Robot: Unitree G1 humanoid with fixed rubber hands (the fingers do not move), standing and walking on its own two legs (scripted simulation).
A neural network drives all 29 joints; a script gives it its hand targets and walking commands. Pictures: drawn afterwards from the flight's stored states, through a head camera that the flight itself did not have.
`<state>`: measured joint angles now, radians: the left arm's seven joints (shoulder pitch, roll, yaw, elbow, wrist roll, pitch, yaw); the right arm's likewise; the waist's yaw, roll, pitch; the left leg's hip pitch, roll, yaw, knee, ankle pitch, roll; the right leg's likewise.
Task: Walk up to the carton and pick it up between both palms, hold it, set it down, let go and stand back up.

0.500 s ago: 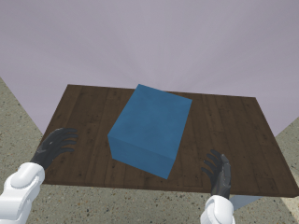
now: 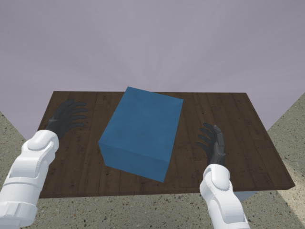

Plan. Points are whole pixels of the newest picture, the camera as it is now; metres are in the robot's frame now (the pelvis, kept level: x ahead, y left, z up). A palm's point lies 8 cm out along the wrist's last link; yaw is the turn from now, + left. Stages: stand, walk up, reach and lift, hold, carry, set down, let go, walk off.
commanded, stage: reach and lift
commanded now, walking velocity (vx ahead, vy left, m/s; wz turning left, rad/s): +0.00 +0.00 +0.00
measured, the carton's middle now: (144, 132) +0.43 -0.01 -0.05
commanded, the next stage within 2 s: none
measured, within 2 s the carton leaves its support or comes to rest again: neither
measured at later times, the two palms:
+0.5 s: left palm (74, 102) +0.43 +0.18 +0.10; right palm (214, 137) +0.33 -0.18 +0.07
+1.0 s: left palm (89, 89) +0.47 +0.15 +0.11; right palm (215, 124) +0.37 -0.19 +0.07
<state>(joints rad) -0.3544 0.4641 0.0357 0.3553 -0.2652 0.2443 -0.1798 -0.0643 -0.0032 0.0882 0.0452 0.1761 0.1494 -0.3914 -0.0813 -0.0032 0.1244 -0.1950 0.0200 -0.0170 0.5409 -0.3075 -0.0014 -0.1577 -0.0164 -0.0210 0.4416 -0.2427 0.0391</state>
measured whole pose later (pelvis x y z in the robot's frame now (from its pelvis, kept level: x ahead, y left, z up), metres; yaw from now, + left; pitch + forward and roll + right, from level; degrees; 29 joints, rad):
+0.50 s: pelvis +0.00 +0.00 +0.00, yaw +0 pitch -2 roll -2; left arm -0.71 0.42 0.03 0.82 -0.27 0.15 -0.14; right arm -0.40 -0.01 0.05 0.45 0.18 0.07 -0.38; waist -0.14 0.00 0.10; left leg -0.20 0.02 -0.02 0.54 -0.31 0.00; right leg -0.16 -0.02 -0.02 0.44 -0.24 0.04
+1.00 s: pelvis +0.00 +0.00 +0.00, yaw +0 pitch +5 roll -2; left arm -0.96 0.38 -0.01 1.22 -0.27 0.03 -0.11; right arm -0.68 -0.01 0.00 0.87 0.20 -0.02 -0.35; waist -0.18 -0.01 -0.02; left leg -0.33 0.02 -0.01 0.54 -0.29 0.00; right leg -0.29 -0.02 -0.02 0.44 -0.23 0.04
